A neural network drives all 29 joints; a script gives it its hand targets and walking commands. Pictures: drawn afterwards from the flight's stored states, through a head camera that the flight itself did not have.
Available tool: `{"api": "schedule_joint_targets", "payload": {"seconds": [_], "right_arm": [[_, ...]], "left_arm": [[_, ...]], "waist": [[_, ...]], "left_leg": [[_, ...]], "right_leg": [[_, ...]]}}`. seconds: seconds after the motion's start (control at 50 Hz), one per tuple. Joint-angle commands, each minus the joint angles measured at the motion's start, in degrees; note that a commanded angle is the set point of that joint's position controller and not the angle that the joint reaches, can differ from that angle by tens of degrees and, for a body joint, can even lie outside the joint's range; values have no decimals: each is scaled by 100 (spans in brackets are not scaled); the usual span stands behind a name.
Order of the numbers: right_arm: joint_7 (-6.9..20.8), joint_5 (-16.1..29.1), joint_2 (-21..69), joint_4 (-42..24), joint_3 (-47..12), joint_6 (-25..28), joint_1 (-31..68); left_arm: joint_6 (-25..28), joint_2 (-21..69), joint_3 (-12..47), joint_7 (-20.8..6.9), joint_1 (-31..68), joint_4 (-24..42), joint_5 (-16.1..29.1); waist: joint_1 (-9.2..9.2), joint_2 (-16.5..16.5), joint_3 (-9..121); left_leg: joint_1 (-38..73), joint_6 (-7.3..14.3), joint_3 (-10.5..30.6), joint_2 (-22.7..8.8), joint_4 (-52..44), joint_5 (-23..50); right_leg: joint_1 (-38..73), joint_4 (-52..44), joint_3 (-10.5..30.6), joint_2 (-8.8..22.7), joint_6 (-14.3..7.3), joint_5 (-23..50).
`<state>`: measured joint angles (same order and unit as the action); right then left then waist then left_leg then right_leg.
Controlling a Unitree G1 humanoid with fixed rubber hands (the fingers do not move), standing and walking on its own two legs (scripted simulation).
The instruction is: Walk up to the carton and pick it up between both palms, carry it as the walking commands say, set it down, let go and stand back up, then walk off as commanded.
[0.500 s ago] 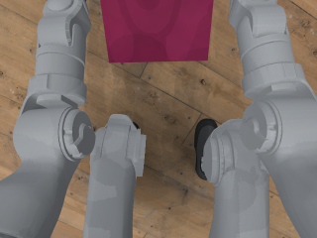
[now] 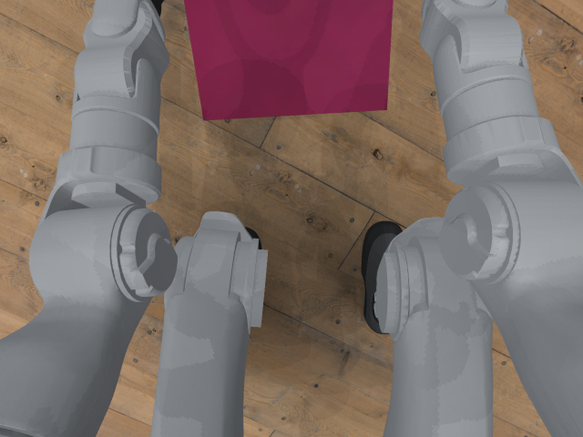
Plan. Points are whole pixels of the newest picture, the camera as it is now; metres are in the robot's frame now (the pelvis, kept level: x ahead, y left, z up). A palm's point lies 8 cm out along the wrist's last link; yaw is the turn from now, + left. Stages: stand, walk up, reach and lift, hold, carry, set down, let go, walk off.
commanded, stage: set down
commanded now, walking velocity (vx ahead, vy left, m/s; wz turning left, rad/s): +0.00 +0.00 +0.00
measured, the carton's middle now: out of the picture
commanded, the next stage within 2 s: none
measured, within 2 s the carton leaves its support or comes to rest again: rests again in 0.98 s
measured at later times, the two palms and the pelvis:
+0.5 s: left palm out of the picture +0.54 +0.16 -0.19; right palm out of the picture +0.56 -0.12 -0.19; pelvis +0.01 -0.01 +0.00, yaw +1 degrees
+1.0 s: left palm out of the picture +0.53 +0.16 -0.19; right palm out of the picture +0.55 -0.13 -0.20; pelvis +0.00 +0.00 +0.00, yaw +0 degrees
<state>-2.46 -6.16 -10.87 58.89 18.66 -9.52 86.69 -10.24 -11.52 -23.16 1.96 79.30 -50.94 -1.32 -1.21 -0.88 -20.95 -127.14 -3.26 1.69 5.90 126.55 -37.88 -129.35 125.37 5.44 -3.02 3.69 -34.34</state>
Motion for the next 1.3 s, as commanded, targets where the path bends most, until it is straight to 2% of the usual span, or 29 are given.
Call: {"api": "schedule_joint_targets", "payload": {"seconds": [0.0, 0.08, 0.1, 0.12, 0.14, 0.22, 0.24, 0.28, 0.4, 0.42, 0.46, 0.5, 0.54, 0.56, 0.58, 0.6, 0.68, 0.76, 0.78, 0.84, 0.88, 0.96, 0.98, 1.02, 1.08, 1.1, 1.16, 1.26, 1.28], "right_arm": [[1339, 219, 4602, 210, -1452, -116, 1468], [1385, 150, 4825, 295, -1546, -128, 1274], [1357, 49, 4633, 482, -1334, -152, 1044], [1354, 120, 4743, 415, -1433, -145, 1203], [1377, 111, 4653, 450, -1392, -159, 1019], [1308, 103, 4601, 269, -1448, -100, 1346], [1305, 132, 4584, 240, -1437, -81, 1277], [1294, 57, 4522, 463, -1423, -84, 947], [1278, 99, 4525, 259, -1518, -18, 1120], [1305, -42, 4553, 420, -1353, -93, 1019], [1296, -63, 4483, 458, -1283, -51, 936], [1253, -63, 4559, 469, -1339, -77, 1005], [1262, -101, 4553, 545, -1156, -66, 810], [1250, -153, 4431, 566, -1186, -63, 883], [1210, -27, 4371, 315, -1241, -14, 1071], [1233, -157, 4437, 453, -1169, -8, 944], [1189, -163, 4101, 511, -1119, 62, 882], [1046, -126, 3590, 246, -1090, 198, 879], [955, -196, 3154, 247, -916, 289, 776], [793, -68, 2683, 411, -836, 322, 799], [536, -124, 1552, 537, -518, 433, 596], [-169, 324, -928, 67, -442, 717, 671], [-305, 361, -1347, 15, -349, 806, 775], [-422, 806, -1232, -489, -682, 897, 1297], [-465, 1186, -1572, 18, -1001, 854, 1572], [-414, 1473, -1397, -149, -1149, 810, 1756], [-246, 1982, -1515, 504, -1514, 613, 2032], [-249, 2077, -1743, -164, -1738, 743, 2521], [-337, 1820, -2071, -106, -1578, 687, 2481]], "left_arm": [[-179, 4900, 2197, -1349, 2730, -195, 108], [-130, 5181, 2142, -1398, 2392, -191, 161], [-140, 5085, 2117, -1414, 2541, -196, 194], [-137, 5031, 2139, -1422, 2387, -195, 73], [-142, 4963, 2163, -1411, 2449, -215, 122], [-168, 4821, 1975, -1443, 1992, -464, -120], [-121, 4912, 2092, -1435, 2402, -218, 55], [-55, 4799, 2097, -1431, 2350, -157, 99], [-52, 4843, 2031, -1432, 2184, -377, 69], [-105, 4697, 1695, -1482, 2026, -436, -216], [-94, 4853, 1881, -1465, 1884, -488, -169], [-43, 4574, 1923, -1447, 2113, -443, -100], [-49, 4699, 1867, -1431, 2111, -447, -174], [-23, 4583, 1861, -1457, 2261, -209, -130], [-51, 4537, 1925, -1445, 2198, -336, -170], [0, 4581, 1962, -1422, 2267, -279, -96], [28, 4417, 1794, -1298, 2097, -228, -207], [162, 3844, 1756, -1134, 1775, -339, -82], [239, 3532, 1691, -1023, 1829, -253, -94], [321, 2831, 1517, -801, 1707, -313, -108], [439, 2092, 1365, -545, 1730, -258, -21], [675, -555, 605, 186, 1064, -493, -89], [762, -657, 723, 317, 1187, -149, 89], [910, -1244, 724, 543, 1499, 106, 330], [879, -1383, 1129, 559, 1877, -173, 830], [880, -1460, 1213, 562, 2023, 9, 849], [757, -1691, 1278, 480, 2176, -524, 850], [736, -1391, 1547, 369, 2495, -352, 1301], [674, -1549, 1337, 385, 2368, -596, 1240]], "waist": [[74, -277, 5320], [140, 118, 5144], [416, 103, 5062], [138, 89, 5079], [330, 112, 5018], [-86, -6, 4930], [205, -104, 4966], [253, 114, 4973], [168, 180, 5153], [-87, -42, 4771], [153, 66, 4828], [-75, 25, 4925], [115, -124, 5124], [260, 188, 4754], [24, -96, 5043], [231, -52, 5056], [57, -75, 5104], [168, 200, 5241], [190, -71, 5301], [-30, 51, 5489], [220, -67, 5734], [-231, 50, 6138], [-4, 126, 6727], [-279, 411, 7309], [-136, 542, 7201], [-442, 349, 7142], [-757, 154, 6465], [-333, 477, 7161], [-421, 548, 7068]], "left_leg": [[2283, 59, -562, 253, -1158, 2143], [2050, 98, -458, 262, -1129, 2219], [1866, 95, -464, 223, -1103, 2022], [1748, 89, -532, 263, -1128, 2041], [1838, 72, -493, 184, -1090, 1958], [1738, 85, -506, 241, -1076, 2204], [1901, 80, -456, 196, -1071, 2229], [1808, 65, -527, 230, -979, 2232], [1805, 92, -481, 159, -909, 2296], [1465, 90, -610, 192, -949, 2345], [1704, 103, -502, 194, -1004, 2285], [1764, 46, -587, 163, -905, 2335], [1913, 52, -591, 171, -943, 2315], [1578, 75, -548, 175, -973, 2192], [1682, 20, -652, 134, -871, 2139], [1871, 13, -563, 202, -929, 2465], [2014, -3, -608, 159, -866, 2563], [2133, 0, -487, 107, -860, 2565], [2166, -73, -621, 140, -879, 2622], [2385, -55, -528, 133, -958, 2577], [2591, -190, -549, 117, -969, 2735], [2977, -251, -512, -39, -1003, 2809], [3174, -273, -462, -18, -946, 3004], [3103, -193, -494, -103, -917, 3272], [3161, -91, -551, -182, -873, 2920], [3335, -40, -506, -240, -922, 2849], [3101, 50, -498, -414, -1091, 1958], [3048, 92, -518, -503, -975, 2178], [2639, 34, -621, -422, -901, 2150]], "right_leg": [[2594, -701, -842, -422, -519, 1877], [2742, -645, -891, -353, -459, 1988], [2705, -638, -904, -396, -508, 1978], [2809, -620, -851, -415, -514, 2046], [2812, -637, -882, -403, -477, 2041], [2775, -563, -819, -337, -426, 2128], [2696, -600, -804, -387, -477, 2134], [2933, -559, -816, -370, -474, 2318], [3108, -502, -802, -350, -408, 2452], [2908, -629, -672, -381, -416, 2461], [2818, -536, -846, -400, -380, 2291], [2957, -554, -686, -371, -402, 2401], [2905, -519, -787, -410, -419, 2388], [2950, -632, -788, -414, -404, 2384], [2972, -570, -701, -406, -403, 2301], [2936, -575, -802, -428, -462, 2439], [2770, -545, -746, -392, -454, 2312], [2986, -486, -856, -328, -294, 2427], [2932, -564, -849, -373, -336, 2379], [3011, -518, -851, -304, -254, 2291], [3106, -548, -926, -270, -280, 2343], [3539, -600, -821, -110, -114, 2494], [3739, -475, -914, -104, -80, 2631], [4121, -423, -842, -70, -45, 3087], [3963, -513, -878, -17, -43, 2608], [3681, -490, -802, 25, -74, 2487], [3388, -583, -642, 146, -101, 1615], [4040, -640, -710, 180, -102, 2074], [4241, -748, -591, 186, -128, 2063]]}}
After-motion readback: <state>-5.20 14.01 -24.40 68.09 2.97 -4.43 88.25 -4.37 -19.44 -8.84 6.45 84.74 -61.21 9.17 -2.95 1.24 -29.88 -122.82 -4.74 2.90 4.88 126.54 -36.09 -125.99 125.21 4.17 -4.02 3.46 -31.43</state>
